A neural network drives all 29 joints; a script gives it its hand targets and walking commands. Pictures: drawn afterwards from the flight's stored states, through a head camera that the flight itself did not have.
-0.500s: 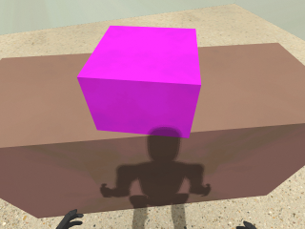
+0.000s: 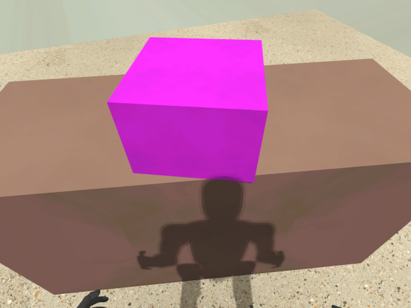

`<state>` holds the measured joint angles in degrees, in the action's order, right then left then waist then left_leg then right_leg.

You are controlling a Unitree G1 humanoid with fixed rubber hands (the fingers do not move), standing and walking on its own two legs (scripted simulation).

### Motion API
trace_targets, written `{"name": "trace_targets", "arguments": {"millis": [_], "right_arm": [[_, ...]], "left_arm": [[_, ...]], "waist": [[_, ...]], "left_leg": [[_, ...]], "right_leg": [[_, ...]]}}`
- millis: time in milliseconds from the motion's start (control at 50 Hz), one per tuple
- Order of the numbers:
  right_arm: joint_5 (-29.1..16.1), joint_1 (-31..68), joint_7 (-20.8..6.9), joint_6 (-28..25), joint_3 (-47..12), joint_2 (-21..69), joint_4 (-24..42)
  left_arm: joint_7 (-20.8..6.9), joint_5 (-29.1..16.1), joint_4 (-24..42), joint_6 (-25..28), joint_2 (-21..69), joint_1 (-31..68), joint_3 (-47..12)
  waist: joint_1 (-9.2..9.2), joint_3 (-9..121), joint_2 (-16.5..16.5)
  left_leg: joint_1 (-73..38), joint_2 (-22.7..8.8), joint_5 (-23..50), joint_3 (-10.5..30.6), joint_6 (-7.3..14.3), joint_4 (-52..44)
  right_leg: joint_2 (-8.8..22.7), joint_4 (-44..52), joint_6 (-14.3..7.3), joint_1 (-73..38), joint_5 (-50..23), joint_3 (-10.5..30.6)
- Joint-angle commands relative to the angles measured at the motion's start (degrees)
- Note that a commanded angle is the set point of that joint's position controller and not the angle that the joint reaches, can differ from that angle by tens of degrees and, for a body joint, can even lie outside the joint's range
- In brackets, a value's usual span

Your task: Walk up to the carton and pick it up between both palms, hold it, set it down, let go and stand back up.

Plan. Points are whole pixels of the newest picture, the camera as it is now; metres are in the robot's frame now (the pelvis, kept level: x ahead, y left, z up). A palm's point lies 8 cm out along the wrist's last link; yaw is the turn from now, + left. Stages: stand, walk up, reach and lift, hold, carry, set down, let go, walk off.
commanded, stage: walk up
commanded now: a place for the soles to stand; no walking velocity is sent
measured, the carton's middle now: (198, 105) +0.56 +0.05 +0.10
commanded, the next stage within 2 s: none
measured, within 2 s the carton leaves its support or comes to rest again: neither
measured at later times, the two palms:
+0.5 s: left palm out of the picture +0.11 +0.27 -0.07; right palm out of the picture +0.12 -0.31 -0.13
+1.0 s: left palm out of the picture +0.15 +0.34 -0.12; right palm (346, 303) +0.17 -0.25 -0.10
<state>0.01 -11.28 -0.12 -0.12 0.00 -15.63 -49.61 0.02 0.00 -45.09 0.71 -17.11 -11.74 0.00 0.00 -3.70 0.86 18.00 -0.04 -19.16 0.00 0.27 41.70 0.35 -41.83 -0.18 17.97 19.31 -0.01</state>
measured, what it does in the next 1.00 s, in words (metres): walks ahead: left foot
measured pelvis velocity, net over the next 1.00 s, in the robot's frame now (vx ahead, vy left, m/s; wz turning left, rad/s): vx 0.10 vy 0.04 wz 0.02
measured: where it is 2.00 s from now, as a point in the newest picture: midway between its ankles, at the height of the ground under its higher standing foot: outside the picture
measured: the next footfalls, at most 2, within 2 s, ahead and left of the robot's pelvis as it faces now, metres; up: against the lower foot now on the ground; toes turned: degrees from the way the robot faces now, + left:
left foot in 0.72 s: +0.20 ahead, +0.12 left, +0.00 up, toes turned +0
right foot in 1.24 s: +0.20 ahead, -0.12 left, +0.00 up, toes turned -1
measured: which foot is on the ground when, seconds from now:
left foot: down 0.00-0.30, up 0.32-0.70, down 0.72-1.00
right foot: down 0.00-0.74, up 0.76-1.00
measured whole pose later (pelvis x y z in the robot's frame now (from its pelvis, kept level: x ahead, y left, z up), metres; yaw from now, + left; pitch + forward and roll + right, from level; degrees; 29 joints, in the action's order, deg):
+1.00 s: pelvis +0.10 +0.04 -0.01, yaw +1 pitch -5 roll -2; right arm 0.0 -15.2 -0.5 -3.5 0.0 -20.8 -49.6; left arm 0.1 0.0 -45.1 2.4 -21.8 -19.9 0.9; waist 0.0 -6.6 -0.5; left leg 20.6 1.9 -19.3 -0.3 3.9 45.3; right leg 2.1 -62.3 -1.7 25.5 26.1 0.0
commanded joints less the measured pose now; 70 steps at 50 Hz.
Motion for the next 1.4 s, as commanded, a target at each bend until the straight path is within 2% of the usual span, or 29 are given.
{"name": "trace_targets", "arguments": {"millis": [0, 40, 80, 100, 180, 220, 260, 280, 340, 400, 500, 540, 620, 660, 680, 700, 720, 740, 840, 900, 1080, 1120, 1180, 1200, 1220, 1240, 1280, 1320, 1380], "right_arm": [[2.8, -2.7, -1.2, -3.2, 6.9, -18.2, 3.7], [3.3, -4.4, -2.0, -3.4, 8.3, -21.9, 3.9], [3.3, -8.1, -1.8, -3.9, 9.8, -23.4, 3.9], [2.9, -8.7, -1.6, -4.1, 9.5, -23.8, 3.8], [2.2, -6.0, -1.6, -4.1, 9.5, -22.9, 5.5], [2.2, 0.4, -2.1, -3.4, 7.8, -20.2, 7.3], [1.0, 3.6, -1.7, -3.4, 4.9, -10.4, 10.7], [1.9, 2.4, -1.0, -3.2, 6.0, -16.5, 8.5], [1.1, 0.1, -0.8, -3.3, 5.6, -16.7, 7.2], [1.1, -0.7, -1.5, -2.1, 5.9, -16.5, 6.9], [0.8, 3.2, -1.5, -1.5, 6.2, -16.7, 8.1], [1.1, 2.8, -1.7, -2.1, 6.4, -17.0, 9.9], [1.0, 2.8, -1.9, -3.7, 6.3, -17.1, 9.3], [1.3, -13.9, -1.3, -4.8, 7.9, -18.8, 3.1], [1.3, -20.7, -0.4, -5.5, 9.8, -22.6, 1.7], [0.9, -18.9, -0.1, -5.5, 10.0, -25.6, 0.9], [0.3, -16.0, -0.1, -4.8, 9.5, -23.4, 2.6], [-0.1, -13.9, 0.1, -4.5, 9.2, -25.0, 3.0], [0.0, -13.7, 0.8, -5.6, 7.5, -23.2, 2.1], [0.2, -9.8, 1.1, -5.2, 6.5, -19.8, 2.8], [0.8, -5.1, 0.8, -4.0, 6.3, -21.0, 3.7], [1.2, -2.6, 0.6, -3.5, 6.7, -22.3, 4.2], [1.7, 4.0, 0.1, -2.2, 5.2, -18.7, 6.2], [1.0, 1.1, 0.1, -1.8, 4.0, -15.3, 5.5], [0.6, 0.2, 0.4, -1.4, 4.2, -13.9, 5.6], [1.4, -1.1, 0.7, -0.9, 5.1, -17.7, 4.0], [0.5, -4.8, 0.3, -0.6, 5.5, -20.1, 1.9], [0.5, -7.4, -0.2, -1.0, 5.9, -19.1, 0.4], [0.9, -7.4, -0.6, -1.0, 6.3, -19.1, 0.8]], "left_arm": [[-0.3, 1.6, 1.7, 3.5, -19.2, -0.5, 7.5], [-1.0, 2.5, 2.1, 3.3, -18.8, -1.7, 7.7], [-1.2, 2.8, 3.7, 3.5, -16.0, 1.3, 6.6], [-1.2, 2.5, 3.6, 4.0, -16.9, 1.7, 6.8], [-1.3, 2.4, 3.2, 5.2, -17.7, -2.3, 6.9], [-1.0, 2.0, -1.1, 6.0, -15.6, -13.5, 7.6], [0.1, 2.1, -1.9, 7.3, -25.3, -20.9, 9.9], [0.4, 1.8, -0.8, 6.6, -25.1, -17.1, 10.1], [1.0, 0.6, 0.8, 6.7, -22.0, -15.0, 8.6], [1.7, 0.2, 1.3, 6.2, -19.8, -16.1, 8.3], [2.1, 0.3, 3.6, 5.8, -21.2, -16.7, 8.7], [1.9, 1.0, 4.5, 5.8, -21.8, -14.6, 8.7], [1.5, 0.9, 4.8, 5.4, -23.3, -13.2, 8.3], [1.0, 0.6, 6.2, 4.9, -20.5, -3.9, 6.9], [0.9, -0.2, 7.5, 5.0, -13.4, -7.1, 5.2], [0.9, 0.1, 5.0, 4.6, -13.1, -12.8, 4.9], [1.3, 0.6, 4.7, 3.8, -17.8, -7.6, 5.9], [1.5, 0.5, 4.4, 3.3, -19.3, -7.5, 5.9], [0.0, 0.8, 3.2, 2.5, -17.0, -9.4, 6.1], [0.4, 0.5, 3.4, 1.7, -17.0, -7.2, 5.8], [0.5, 1.4, 0.4, 2.1, -17.6, -7.9, 6.3], [0.7, 1.4, 0.3, 2.3, -17.6, -9.1, 6.7], [0.6, 1.6, -3.5, 3.1, -14.9, -14.8, 6.4], [1.0, 2.5, -3.4, 3.5, -16.9, -15.8, 7.0], [1.1, 3.2, -1.4, 4.1, -21.5, -13.9, 7.8], [1.3, 2.9, 1.3, 3.8, -25.6, -7.0, 8.6], [1.6, 2.4, 1.3, 4.0, -24.3, -2.4, 7.9], [1.1, 1.9, 1.0, 4.3, -21.2, -2.8, 6.7], [0.9, 2.1, 1.9, 4.1, -22.9, -6.6, 8.1]], "waist": [[0.16, 3.5, -0.6], [1.04, 0.2, 3.7], [3.62, -4.8, 11.2], [2.95, -4.1, 6.1], [1.75, 1.0, 7.0], [-5.66, 3.8, 5.6], [-9.67, 4.0, -16.3], [-6.71, 4.2, -4.2], [-4.09, 1.8, -1.2], [-3.98, -1.7, -7.8], [-4.74, -1.5, -8.8], [-4.62, -0.2, -7.3], [-4.48, -1.8, -11.2], [6.74, 4.6, -6.2], [8.35, 10.2, 11.2], [4.10, 8.5, 15.2], [4.27, 4.9, 3.9], [3.81, 2.6, 4.3], [1.89, -2.7, 6.5], [1.18, -3.2, 3.6], [0.28, -2.3, 11.6], [0.31, -0.8, 8.4], [-4.19, 0.3, 6.0], [-4.33, 0.8, -3.6], [-4.03, -0.7, -11.1], [-1.86, -4.2, -7.7], [-0.75, -7.9, -4.3], [-0.61, -4.8, -12.1], [-1.89, -2.4, -11.7]], "left_leg": [[1.7, -1.8, -20.1, 9.6, 6.6, -9.6], [0.0, -6.5, -35.6, 19.4, 8.5, -20.1], [-5.5, -16.8, -37.5, 33.2, 14.0, -30.1], [-8.5, -18.7, -29.7, 35.0, 16.1, -28.3], [-10.8, -16.1, -12.2, 27.7, 15.4, -23.3], [4.9, -11.4, -5.9, 16.2, 11.5, -12.5], [29.8, 6.4, -10.8, 3.0, 1.7, 20.0], [32.1, 3.8, -12.3, 4.7, 1.3, 23.6], [27.2, 0.4, -7.5, 6.1, 2.3, 24.7], [22.9, -0.6, -2.0, 3.7, 1.9, 22.6], [24.3, -1.9, -4.3, 4.8, 2.0, 18.0], [22.7, -4.9, -3.8, 2.1, 1.9, 12.1], [16.1, -3.7, -5.4, -0.7, 3.2, 2.5], [-11.1, 0.5, 7.5, 0.2, 5.9, -14.9], [-20.9, -8.5, 13.5, 15.9, 7.5, -19.3], [-26.4, -17.5, 21.6, 33.9, 12.0, -19.5], [-20.0, -20.7, 11.7, 38.9, 18.2, -20.5], [-15.8, -21.4, 6.1, 39.3, 19.9, -22.5], [-10.4, -14.8, 16.7, 26.7, 9.3, -21.1], [-3.4, -11.4, 22.8, 20.5, 9.8, -18.8], [3.7, -11.7, 2.0, 20.9, 11.1, -18.6], [8.1, -14.1, -9.4, 24.9, 13.1, -18.6], [22.0, -7.5, -19.7, 13.7, 9.0, -12.4], [25.8, -4.3, -22.0, 12.0, 6.2, -3.2], [24.2, 3.3, -18.1, 6.2, 2.6, 12.6], [20.0, 3.3, -13.1, 6.3, 1.4, 20.0], [14.0, 1.1, -7.4, 7.3, 1.0, 20.7], [12.0, -0.5, -6.1, 3.3, 1.1, 17.1], [16.0, 0.6, -7.9, 3.1, 1.2, 18.1]], "right_leg": [[7.0, 12.6, -8.0, 0.7, 20.9, 13.0], [3.2, 6.2, -6.1, 10.6, 28.9, 10.0], [-1.2, -9.0, -2.5, 20.7, 14.3, -1.6], [0.6, -9.7, -2.6, 20.9, 13.0, 1.2], [2.0, -3.7, -2.5, 13.9, 10.6, 0.4], [0.0, 9.0, -4.6, -7.9, 5.4, 0.0], [18.4, 28.1, -7.8, -27.9, 5.3, 35.8], [22.5, 25.2, -12.0, -29.0, -2.1, 40.4], [19.8, 17.3, -9.7, -25.3, -36.3, 26.5], [13.2, 16.5, -3.7, -18.5, -46.3, 15.7], [16.1, 15.9, -7.8, -20.1, -37.6, 20.2], [19.5, 15.9, -14.3, -18.9, -34.4, 18.7], [18.3, 11.9, -13.9, -14.1, -30.0, 15.2], [9.3, -9.5, -8.7, -2.8, -32.2, 4.7], [3.0, -26.4, -3.5, 7.0, -17.3, -0.1], [-3.5, -28.2, -0.9, 19.2, 10.8, -1.3], [-1.8, -29.5, -1.4, 20.1, 15.7, 0.0], [-0.5, -32.2, -2.3, 21.0, 14.1, 2.3], [3.2, -23.0, -2.2, 20.3, 4.7, 3.7], [3.7, -17.9, -1.9, 15.5, 3.9, 2.0], [3.0, -9.3, -2.7, 9.2, 4.9, -0.8], [2.6, -7.6, -2.7, 5.5, 8.5, 0.0], [1.1, 4.3, -3.8, -10.9, -0.1, -3.5], [6.6, 13.6, -5.8, -13.7, 11.0, 8.9], [17.3, 27.4, -9.7, -5.8, 33.9, 31.7], [22.5, 33.8, -9.2, 4.2, 41.4, 39.4], [19.8, 31.7, -10.6, 9.5, 37.0, 31.5], [15.4, 28.8, -9.8, 6.9, 31.9, 23.9], [16.2, 28.6, -8.6, 0.1, 31.1, 24.9]]}}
